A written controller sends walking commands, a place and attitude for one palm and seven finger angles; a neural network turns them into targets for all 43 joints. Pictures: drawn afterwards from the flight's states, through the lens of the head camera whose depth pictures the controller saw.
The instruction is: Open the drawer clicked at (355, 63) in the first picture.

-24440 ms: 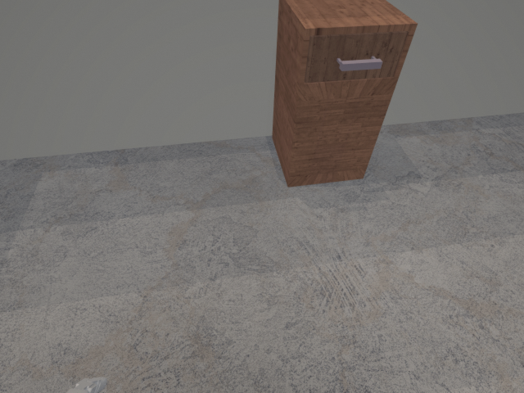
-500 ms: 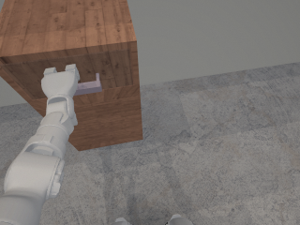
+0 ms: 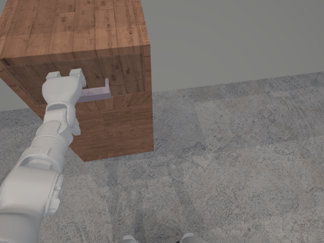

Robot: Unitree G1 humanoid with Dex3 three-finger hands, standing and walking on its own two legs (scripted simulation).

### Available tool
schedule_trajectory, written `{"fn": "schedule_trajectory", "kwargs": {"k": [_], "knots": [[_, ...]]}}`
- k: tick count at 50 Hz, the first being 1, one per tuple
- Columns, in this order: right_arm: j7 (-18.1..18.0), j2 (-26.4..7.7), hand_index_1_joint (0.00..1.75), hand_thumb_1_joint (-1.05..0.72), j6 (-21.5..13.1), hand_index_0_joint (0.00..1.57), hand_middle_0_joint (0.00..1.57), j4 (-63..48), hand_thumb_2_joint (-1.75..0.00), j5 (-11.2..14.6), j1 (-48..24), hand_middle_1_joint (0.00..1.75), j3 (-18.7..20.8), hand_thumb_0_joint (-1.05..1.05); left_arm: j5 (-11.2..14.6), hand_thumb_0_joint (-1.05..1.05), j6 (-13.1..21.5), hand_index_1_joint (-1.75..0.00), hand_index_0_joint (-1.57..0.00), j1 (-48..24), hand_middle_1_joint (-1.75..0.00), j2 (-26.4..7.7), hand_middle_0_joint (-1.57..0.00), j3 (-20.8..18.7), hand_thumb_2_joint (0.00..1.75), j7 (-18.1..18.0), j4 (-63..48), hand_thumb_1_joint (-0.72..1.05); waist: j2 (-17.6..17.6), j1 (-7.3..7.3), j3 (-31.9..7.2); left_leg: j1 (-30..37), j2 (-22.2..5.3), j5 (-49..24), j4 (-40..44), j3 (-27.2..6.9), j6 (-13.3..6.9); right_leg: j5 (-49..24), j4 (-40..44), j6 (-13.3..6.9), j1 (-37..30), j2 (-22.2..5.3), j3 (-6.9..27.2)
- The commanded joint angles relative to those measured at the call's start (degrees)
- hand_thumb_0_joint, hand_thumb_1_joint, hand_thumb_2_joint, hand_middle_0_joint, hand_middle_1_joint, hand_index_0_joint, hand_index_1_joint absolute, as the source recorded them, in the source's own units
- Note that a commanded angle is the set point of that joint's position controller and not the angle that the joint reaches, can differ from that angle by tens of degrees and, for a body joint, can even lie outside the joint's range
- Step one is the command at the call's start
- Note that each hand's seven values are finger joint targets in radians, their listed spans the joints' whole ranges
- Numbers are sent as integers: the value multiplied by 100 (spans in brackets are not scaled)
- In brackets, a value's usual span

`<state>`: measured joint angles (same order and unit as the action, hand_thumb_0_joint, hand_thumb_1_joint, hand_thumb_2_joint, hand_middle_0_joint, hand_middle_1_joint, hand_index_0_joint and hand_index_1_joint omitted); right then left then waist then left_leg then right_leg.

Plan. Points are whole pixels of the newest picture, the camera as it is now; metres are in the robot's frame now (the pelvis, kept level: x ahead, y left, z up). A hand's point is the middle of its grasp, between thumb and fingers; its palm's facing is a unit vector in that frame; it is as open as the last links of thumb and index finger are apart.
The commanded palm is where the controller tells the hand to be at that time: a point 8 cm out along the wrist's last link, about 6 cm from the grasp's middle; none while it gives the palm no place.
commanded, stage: lower the fingers behind the handle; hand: left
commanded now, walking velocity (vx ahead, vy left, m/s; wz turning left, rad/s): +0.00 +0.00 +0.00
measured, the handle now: (84, 89) +0.57 +0.21 -0.04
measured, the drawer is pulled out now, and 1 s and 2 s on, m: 0.00 0.00 0.00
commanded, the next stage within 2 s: lift the fingers back up to retry in 1.62 s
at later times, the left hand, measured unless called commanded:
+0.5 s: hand (80, 107) +0.49 +0.21 -0.02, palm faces -0.04 -0.01 -1.00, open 13.8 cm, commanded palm +0.47 +0.20 +0.04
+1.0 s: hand (80, 107) +0.49 +0.21 -0.02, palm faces -0.02 -0.01 -1.00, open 13.9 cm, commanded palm +0.47 +0.20 +0.01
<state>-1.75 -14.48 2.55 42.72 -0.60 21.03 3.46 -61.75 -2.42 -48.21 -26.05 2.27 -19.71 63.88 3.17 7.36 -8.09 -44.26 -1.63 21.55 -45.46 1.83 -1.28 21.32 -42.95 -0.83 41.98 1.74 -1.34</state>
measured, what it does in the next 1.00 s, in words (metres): stands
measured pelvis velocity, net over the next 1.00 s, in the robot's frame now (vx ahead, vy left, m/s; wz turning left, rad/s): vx -0.02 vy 0.01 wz -0.01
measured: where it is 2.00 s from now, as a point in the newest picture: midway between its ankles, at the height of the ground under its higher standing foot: outside the picture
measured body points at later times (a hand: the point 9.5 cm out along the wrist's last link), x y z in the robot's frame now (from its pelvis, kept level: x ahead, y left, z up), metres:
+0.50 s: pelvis -0.01 +0.01 -0.02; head +0.11 +0.01 +0.42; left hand +0.48 +0.20 +0.04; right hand -0.01 -0.26 -0.14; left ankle -0.01 +0.10 -0.70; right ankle -0.02 -0.11 -0.70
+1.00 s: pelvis -0.02 +0.01 -0.03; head +0.10 +0.02 +0.40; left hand +0.49 +0.21 +0.03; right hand -0.04 -0.26 -0.15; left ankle -0.01 +0.10 -0.70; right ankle -0.02 -0.11 -0.70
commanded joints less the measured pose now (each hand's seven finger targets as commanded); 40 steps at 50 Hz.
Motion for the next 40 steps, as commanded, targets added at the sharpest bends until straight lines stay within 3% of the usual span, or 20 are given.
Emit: {"fn": "schedule_trajectory", "kwargs": {"k": [1, 4, 6, 7, 8, 11, 14, 16, 19, 22, 23, 25, 26, 28, 30, 31, 33, 36, 37, 40], "knots": [[-60, -874, 30, -90, -115, 20, 20, -229, -90, -12, 848, 30, 334, 0, -3, 0, 271, -120, -30, -2545, -120, -1167, -30, -172, 30, -182, -1400, -50, 211, 110, -2690, 2066, 211, -2771, 108, -80, -123, -2594, 367, -9, -1104, 211, 73], [-20, -859, 30, -90, -82, 20, 20, -193, -90, 2, 845, 30, 308, 0, -58, 0, 223, -120, -30, -2177, -120, -901, -30, -37, 30, -243, -900, -50, -8, 118, -2151, 1760, 206, -2652, 137, -106, -105, -2380, 341, -36, -847, 219, -11], [20, -877, 30, -90, -65, 20, 20, -205, -90, -1, 804, 30, 298, 0, -114, 0, 140, -120, -30, -2113, -120, -953, -30, -92, 30, -333, -780, -50, 4, 69, -1958, 1617, 207, -2465, 151, -100, -92, -2170, 330, -58, -705, 229, -29], [35, -879, 30, -90, -68, 20, 20, -234, -90, -8, 802, 30, 297, 0, -103, 0, 119, -120, -30, -2214, -120, -914, -30, -55, 30, -373, -828, -50, 68, 90, -1994, 1608, 212, -2386, 157, -89, -95, -2132, 328, -66, -704, 233, -18], [40, -892, 30, -90, -61, 20, 20, -238, -90, -12, 801, 30, 299, 0, -103, 0, 111, -120, -30, -2260, -120, -1102, -30, -236, 30, -415, -855, -50, -23, 50, -2105, 1588, 216, -2454, 129, -97, -101, -2194, 283, -81, -795, 232, -16], [60, -842, 30, -90, -83, 20, 20, -267, -90, -44, 797, 30, 316, 0, -159, 0, 121, -120, -30, -2481, -120, -846, -30, -56, 30, -529, -1047, -50, 189, 119, -2407, 1780, 193, -2659, 17, -116, -83, -2251, 174, -69, -653, 235, -25], [42, -874, 30, -90, -94, 20, 20, -229, -90, -77, 804, 30, 321, 0, -195, 0, 138, -120, -30, -2666, -120, -1173, -30, -318, 30, -648, -1083, -50, 82, 148, -2565, 1691, 173, -2602, -73, -164, -89, -2208, 61, -53, -612, 221, -11], [60, -845, 30, -90, -118, 20, 20, -206, -90, -96, 794, 30, 340, 0, -240, 0, 144, -120, -30, -2706, -120, -1039, -30, -266, 30, -734, -1155, -50, 251, 132, -2758, 1837, 161, -2699, -159, -192, -65, -2124, -11, -67, -448, 229, -39], [77, -849, 30, -90, -147, 20, 20, -129, -90, -124, 823, 30, 323, 0, -273, 0, 53, -120, -30, -2885, -120, -876, -30, -111, 30, -832, -935, -50, 257, 261, -2636, 1735, 142, -2552, -232, -244, -62, -1902, -64, -60, -155, 242, -75], [70, -890, 30, -90, -150, 20, 20, -97, -90, -124, 833, 30, 290, 0, -259, 0, -129, -120, -30, -2912, -120, -1071, -30, -218, 30, -887, -641, -50, 160, 277, -2583, 1463, 168, -2228, -254, -226, -75, -1751, -85, -59, -147, 236, -57], [76, -909, 30, -90, -147, 20, 20, -87, -90, -136, 827, 30, 279, 0, -242, 0, -175, -120, -30, -2998, -120, -1132, -30, -256, 30, -877, -620, -50, 252, 261, -2670, 1483, 168, -2274, -259, -247, -59, -1757, -120, -74, -136, 228, -67], [77, -889, 30, -90, -165, 20, 20, -79, -90, -128, 869, 30, 284, 0, -237, 0, -259, -120, -30, -3085, -120, -858, -30, -7, 30, -838, -498, -50, 248, 371, -2593, 1517, 144, -2194, -284, -255, -65, -1657, -109, -55, 27, 236, -88], [81, -897, 30, -90, -168, 20, 20, -87, -90, -127, 874, 30, 265, 0, -226, 0, -289, -120, -30, -2974, -120, -929, -30, -61, 30, -805, -415, -50, 278, 305, -2627, 1485, 151, -2194, -284, -255, -61, -1641, -117, -59, -3, 234, -87], [71, -921, 30, -90, -163, 20, 20, -74, -90, -128, 911, 30, 256, 0, -155, 0, -309, -120, -30, -3053, -120, -947, -30, -46, 30, -691, -346, -50, 193, 392, -2661, 1450, 142, -2212, -322, -264, -74, -1730, -139, -53, -43, 235, -82], [55, -939, 30, -90, -143, 20, 20, -77, -90, -113, 943, 30, 249, 0, -158, 0, -325, -120, -30, -2833, -120, -1072, -30, -119, 30, -610, -211, -50, 157, 327, -2666, 1332, 143, -2131, -348, -244, -84, -1708, -172, -46, -62, 233, -60], [46, -921, 30, -90, -152, 20, 20, -110, -90, -124, 941, 30, 229, 0, -137, 0, -322, -120, -30, -2783, -120, -897, -30, 33, 30, -565, -156, -50, 31, 370, -2615, 1208, 167, -2085, -370, -211, -114, -1764, -142, -25, -122, 230, -46], [43, -961, 30, -90, -124, 20, 20, -83, -90, -112, 950, 30, 207, 0, -111, 0, -322, -120, -30, -2577, -120, -1122, -30, -139, 30, -464, 81, -50, -140, 341, -2384, 884, 176, -1884, -374, -199, -123, -1714, -171, -30, -164, 220, -26], [29, -920, 30, -90, -146, 20, 20, -158, -90, -99, 965, 30, 202, 0, -155, 0, -222, -120, -30, -2457, -120, -823, -30, 128, 30, -383, 54, -50, -42, 338, -2200, 786, 180, -1759, -398, -188, -129, -1550, -198, -40, 43, 225, -52], [29, -952, 30, -90, -139, 20, 20, -141, -90, -98, 988, 30, 208, 0, -167, 0, -200, -120, -30, -2465, -120, -1021, -30, -28, 30, -387, 34, -50, -54, 340, -2207, 769, 150, -1747, -426, -208, -128, -1524, -240, -44, 104, 224, -45], [44, -926, 30, -90, -133, 20, 20, -193, -90, -104, 1014, 30, 221, 0, -158, 0, -124, -120, -30, -2153, -120, -977, -30, -49, 30, -342, -24, -50, -3, 246, -2379, 703, 171, -1872, -530, -146, -133, -1718, -324, -50, 5, 222, -17]]}}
